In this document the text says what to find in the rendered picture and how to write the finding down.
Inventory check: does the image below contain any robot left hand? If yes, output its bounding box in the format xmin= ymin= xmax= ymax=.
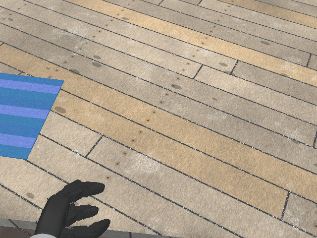
xmin=34 ymin=179 xmax=111 ymax=238

